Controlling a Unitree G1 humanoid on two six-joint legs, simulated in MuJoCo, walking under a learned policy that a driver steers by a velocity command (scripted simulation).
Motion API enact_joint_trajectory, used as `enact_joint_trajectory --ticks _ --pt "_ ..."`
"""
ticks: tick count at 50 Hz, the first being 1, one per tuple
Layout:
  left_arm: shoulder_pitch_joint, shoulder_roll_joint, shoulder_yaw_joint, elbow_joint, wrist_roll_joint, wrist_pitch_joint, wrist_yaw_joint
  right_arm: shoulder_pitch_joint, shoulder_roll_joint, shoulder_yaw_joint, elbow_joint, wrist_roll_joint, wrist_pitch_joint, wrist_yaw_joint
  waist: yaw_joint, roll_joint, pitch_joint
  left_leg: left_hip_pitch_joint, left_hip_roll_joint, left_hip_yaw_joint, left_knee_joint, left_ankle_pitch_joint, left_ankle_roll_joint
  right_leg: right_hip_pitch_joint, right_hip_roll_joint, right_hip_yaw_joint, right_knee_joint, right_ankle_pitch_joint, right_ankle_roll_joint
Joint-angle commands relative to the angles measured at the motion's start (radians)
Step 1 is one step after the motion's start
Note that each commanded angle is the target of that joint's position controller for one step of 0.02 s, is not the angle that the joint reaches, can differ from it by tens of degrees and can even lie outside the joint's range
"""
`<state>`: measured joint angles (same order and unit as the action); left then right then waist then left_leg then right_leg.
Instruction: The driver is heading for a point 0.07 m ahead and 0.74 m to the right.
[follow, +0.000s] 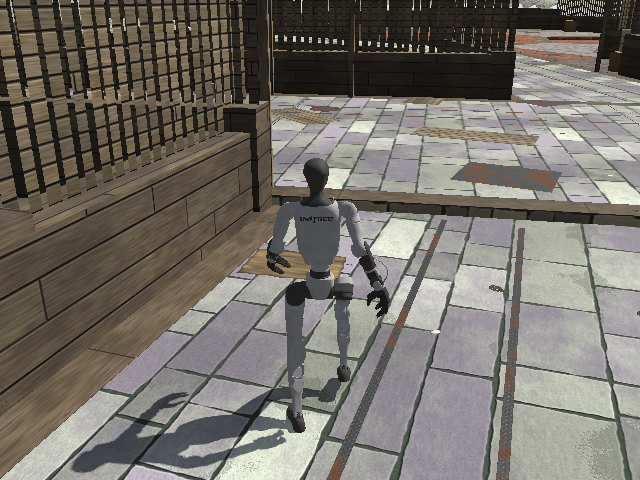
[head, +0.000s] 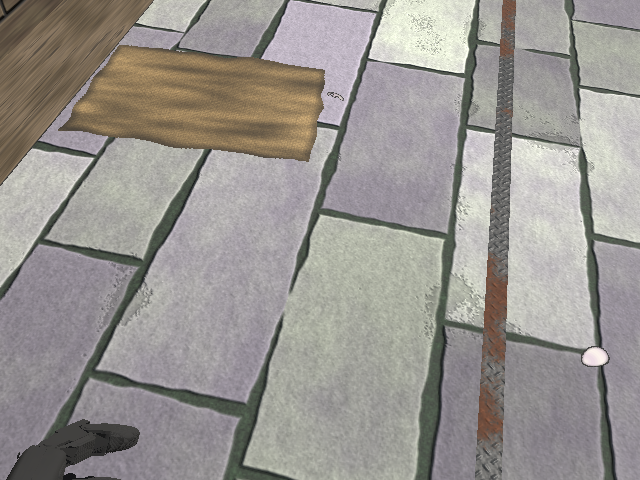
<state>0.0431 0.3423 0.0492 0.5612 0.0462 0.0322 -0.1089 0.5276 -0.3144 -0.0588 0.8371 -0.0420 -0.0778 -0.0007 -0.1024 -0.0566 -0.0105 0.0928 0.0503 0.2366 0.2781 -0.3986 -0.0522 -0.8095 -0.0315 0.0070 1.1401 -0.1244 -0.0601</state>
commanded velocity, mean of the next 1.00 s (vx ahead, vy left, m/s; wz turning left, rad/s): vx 0.76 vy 0.00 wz -0.59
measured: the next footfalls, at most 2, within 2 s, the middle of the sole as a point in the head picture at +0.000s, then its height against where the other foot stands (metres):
right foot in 0.16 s outside the picture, level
left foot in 0.56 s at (326, 360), level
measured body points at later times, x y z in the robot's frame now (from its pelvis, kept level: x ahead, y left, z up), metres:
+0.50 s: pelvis +0.44 -0.10 -0.01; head +0.48 -0.11 +0.44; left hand +0.54 +0.18 -0.13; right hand +0.57 -0.40 -0.08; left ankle +0.71 -0.04 -0.69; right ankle +0.23 -0.07 -0.73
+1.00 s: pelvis +0.81 -0.26 -0.02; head +0.83 -0.30 +0.43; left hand +1.13 -0.16 -0.09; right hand +0.72 -0.55 -0.14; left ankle +0.74 -0.08 -0.68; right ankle +0.91 -0.40 -0.73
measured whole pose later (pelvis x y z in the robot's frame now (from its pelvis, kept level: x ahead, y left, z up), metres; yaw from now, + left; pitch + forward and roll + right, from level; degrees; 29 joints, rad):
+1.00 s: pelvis +0.81 -0.26 -0.02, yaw -34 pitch +0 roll +2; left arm 0.08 0.30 0.04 0.70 0.00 -0.06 -0.04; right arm 0.26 -0.32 -0.05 0.79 0.00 -0.06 -0.04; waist -0.04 0.01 0.07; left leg -0.14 -0.02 0.07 0.90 -0.55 -0.03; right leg -0.53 0.09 0.05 0.56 -0.05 -0.09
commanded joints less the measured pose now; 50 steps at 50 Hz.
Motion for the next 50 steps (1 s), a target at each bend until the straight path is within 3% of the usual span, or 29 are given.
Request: enact_joint_trajectory --ticks 1,4,6,7,8,9,10,12,14,16,19,22,25,26,28,29,30,31,33,35,36,37,39,41,45,47,48,49,50 --pt "-0.263 0.003 -0.02 -0.126 -0.002 -0.025 -0.018 0.046 -0.097 -0.012 -0.009 -0.005 -0.015 -0.011 -0.02 0.155 0.207 0.011 0.208 -0.047 -0.163 0.42 0.075 -0.112 -0.004 -0.121 -0.169 -0.044 -0.041" --pt "-0.2 -0.017 -0.031 -0.095 -0.006 -0.03 -0.001 0.035 -0.142 -0.013 0.011 0.003 -0.001 -0.027 0.065 0.186 0.125 0.013 0.204 0.069 0.013 1.278 0.054 0.195 0.115 -0.251 -0.329 -0.136 -0.118" --pt "0.086 0.052 0.002 -0.015 -0.012 -0.035 0.024 -0.004 -0.224 -0.03 -0.003 0.009 0.02 -0.035 0.227 0.235 -0.043 -0.026 0.264 0.051 0.376 1.564 0.082 0.525 0.18 -0.215 -0.361 -0.216 -0.169" --pt "0.325 0.109 0.036 0.062 -0.013 -0.044 0.047 -0.057 -0.235 -0.032 -0.029 0.013 0.024 -0.026 0.333 0.224 -0.147 -0.21 0.27 0.033 0.677 1.433 0.088 0.852 0.189 -0.135 -0.451 -0.207 -0.211" --pt "0.341 0.173 0.068 0.106 -0.024 -0.04 0.073 -0.042 -0.149 -0.018 -0.043 -0.01 0.022 -0.01 0.278 0.093 -0.169 -0.507 0.17 0.001 0.968 0.49 0.076 1.095 0.065 0.08 -0.509 -0.302 -0.217" --pt "0.281 0.291 0.092 0.067 -0.018 -0.02 0.082 -0.083 -0.079 0.0 -0.169 0.006 0.005 0.007 0.196 -0.118 -0.248 -0.904 -0.014 -0.079 1.321 -0.105 0.01 1.315 -0.19 0.658 -0.667 -0.418 -0.362" --pt "0.384 0.278 0.096 0.071 -0.016 -0.011 0.095 -0.253 -0.161 -0.012 -0.235 0.013 -0.019 0.008 0.275 0.054 -0.273 -1.007 -0.005 -0.266 1.334 0.019 0.018 1.303 -0.2 0.779 -0.799 -0.365 -0.37" --pt "0.338 0.21 0.081 0.124 -0.021 -0.034 0.111 -0.254 -0.129 0.007 -0.23 0.015 -0.034 0.001 0.171 0.134 -0.02 -0.954 0.076 -0.282 1.156 0.065 0.024 0.991 -0.165 0.612 -0.875 -0.154 -0.322" --pt "0.244 0.152 0.054 0.118 -0.022 -0.063 0.127 -0.183 -0.116 0.011 -0.202 -0.024 0.002 0.004 0.064 0.138 0.05 -0.82 0.112 -0.293 1.052 -0.01 -0.006 0.754 -0.068 0.455 -0.877 -0.03 -0.308" --pt "0.235 0.101 0.031 0.13 -0.036 -0.092 0.119 -0.197 -0.089 0.018 -0.208 -0.036 0.036 0.014 0.035 0.099 0.086 -0.756 0.13 -0.266 0.915 -0.052 -0.023 0.585 -0.02 0.378 -0.923 -0.02 -0.299" --pt "0.265 0.091 0.027 0.165 -0.032 -0.125 0.106 -0.401 -0.032 0.046 -0.285 -0.017 0.031 0.03 0.077 0.05 0.166 -0.682 0.11 -0.201 0.624 0.24 -0.013 0.438 0.051 0.286 -0.994 0.141 -0.254" --pt "0.335 0.098 0.026 0.213 -0.054 -0.144 0.094 -0.45 -0.012 0.053 -0.269 0.004 0.021 0.044 0.132 0.068 0.1 -0.511 0.034 -0.157 0.422 0.567 0.052 0.525 0.04 0.243 -1.05 0.409 -0.198" --pt "0.386 0.159 0.036 0.253 -0.052 -0.145 0.108 -0.477 -0.069 0.035 -0.283 0.004 0.013 0.029 0.136 0.027 0.064 -0.473 -0.033 -0.149 0.301 0.483 0.112 0.775 -0.031 0.25 -0.909 0.839 -0.156" --pt "0.381 0.193 0.043 0.257 -0.036 -0.138 0.115 -0.395 -0.108 0.016 -0.257 0.006 0.012 0.023 0.092 0.009 -0.003 -0.388 -0.073 -0.153 0.304 0.393 0.121 0.839 -0.048 0.254 -0.794 0.963 -0.136" --pt "0.286 0.208 0.048 0.259 0.003 -0.121 0.119 -0.001 -0.18 -0.025 -0.15 0.019 0.021 -0.012 -0.143 0.004 -0.168 0.006 -0.051 -0.178 0.312 0.257 0.147 0.709 -0.023 0.204 -0.313 0.949 -0.102" --pt "0.273 0.097 0.022 0.232 -0.002 -0.131 0.118 0.161 -0.263 -0.053 -0.114 -0.004 0.024 -0.033 -0.188 0.178 -0.257 0.218 0.133 -0.4 0.314 -0.044 0.2 0.477 0.1 0.126 0.165 0.434 -0.074" --pt "0.425 -0.007 -0.006 0.201 -0.064 -0.145 0.109 0.078 -0.29 -0.055 -0.108 -0.022 0.015 -0.011 -0.018 0.503 -0.352 0.322 0.374 -1.038 0.074 0.036 0.325 0.213 0.263 0.159 0.41 -0.315 -0.034" --pt "0.352 0.059 -0.007 0.218 -0.037 -0.142 0.124 -0.071 -0.187 -0.044 -0.142 -0.007 0.013 0.006 0.0 0.272 -0.214 0.213 0.336 -0.981 0.048 0.098 0.33 0.127 0.156 0.172 0.401 -0.244 -0.051" --pt "0.234 0.057 -0.01 0.213 -0.016 -0.126 0.115 -0.153 -0.064 -0.012 -0.122 0.002 -0.003 0.016 0.04 0.018 -0.034 -0.062 0.291 -0.699 0.07 0.519 0.321 0.162 0.082 0.136 0.306 -0.208 -0.037" --pt "0.219 0.012 -0.019 0.196 -0.002 -0.103 0.101 -0.122 -0.023 0.012 -0.062 0.014 -0.022 0.018 0.08 0.044 0.023 -0.19 0.249 -0.526 0.041 0.807 0.287 0.195 0.064 0.143 0.192 -0.247 -0.017" --pt "0.214 0.024 -0.011 0.18 -0.107 -0.103 0.1 -0.227 -0.021 0.013 -0.102 0.051 -0.052 0.015 0.108 0.159 0.034 -0.183 0.218 -0.466 -0.007 0.797 0.282 0.186 0.016 0.149 0.135 -0.27 -0.006" --pt "0.205 0.024 -0.017 0.18 -0.107 -0.1 0.101 -0.283 -0.028 0.016 -0.1 0.065 -0.063 0.013 0.134 0.154 0.043 -0.238 0.199 -0.419 -0.035 0.8 0.266 0.203 0.002 0.133 0.015 -0.259 0.006" --pt "0.133 -0.025 -0.04 0.15 -0.061 -0.109 0.094 -0.336 -0.099 0.004 -0.101 0.061 -0.064 0.002 0.147 0.124 0.066 -0.377 0.121 -0.282 -0.069 0.892 0.248 0.32 0.011 0.032 -0.299 -0.1 0.043" --pt "0.092 -0.043 -0.048 0.154 -0.051 -0.123 0.067 -0.289 -0.147 -0.015 -0.093 0.056 -0.062 -0.016 0.103 0.126 0.002 -0.364 0.083 -0.192 -0.072 0.815 0.218 0.464 0.052 -0.012 -0.506 0.208 0.062" --pt "0.086 0.059 0.004 0.125 -0.047 -0.104 0.048 -0.292 -0.17 -0.03 -0.09 0.064 -0.035 -0.041 0.124 0.15 -0.034 -0.245 0.109 -0.129 0.064 0.785 0.144 0.527 0.078 -0.009 -0.6 0.291 0.031" --pt "0.268 0.107 0.046 0.167 -0.043 -0.094 0.053 -0.316 -0.158 -0.029 -0.11 0.066 0.0 -0.053 0.208 0.129 -0.093 -0.258 0.079 -0.1 0.332 0.879 0.103 0.687 0.132 -0.04 -0.593 0.222 -0.011" --pt "0.372 0.134 0.065 0.182 -0.05 -0.09 0.067 -0.329 -0.148 -0.025 -0.128 0.059 0.014 -0.055 0.26 0.066 -0.106 -0.353 0.028 -0.105 0.587 0.712 0.055 0.792 0.102 0.037 -0.652 0.284 -0.065" --pt "0.329 0.198 0.068 0.16 -0.058 -0.085 0.087 -0.241 -0.033 0.006 -0.147 0.008 0.021 -0.042 0.147 -0.232 -0.111 -0.575 -0.115 -0.11 0.949 -0.202 -0.002 0.906 -0.092 0.324 -0.622 0.736 -0.166" --pt "0.258 0.249 0.073 0.087 -0.016 -0.091 0.082 -0.089 -0.031 0.025 -0.179 0.042 0.015 -0.022 0.08 -0.289 -0.339 -0.784 -0.212 -0.298 1.262 -0.321 -0.027 1.101 -0.314 0.818 -0.719 0.612 -0.427"
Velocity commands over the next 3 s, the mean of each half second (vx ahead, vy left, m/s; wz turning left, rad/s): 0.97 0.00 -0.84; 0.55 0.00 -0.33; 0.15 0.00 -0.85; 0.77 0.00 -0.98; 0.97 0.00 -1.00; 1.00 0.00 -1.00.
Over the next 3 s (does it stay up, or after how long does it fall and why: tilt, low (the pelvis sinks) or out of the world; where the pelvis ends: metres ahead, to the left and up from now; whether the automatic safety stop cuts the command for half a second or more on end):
stays up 0.55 -1.38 0.00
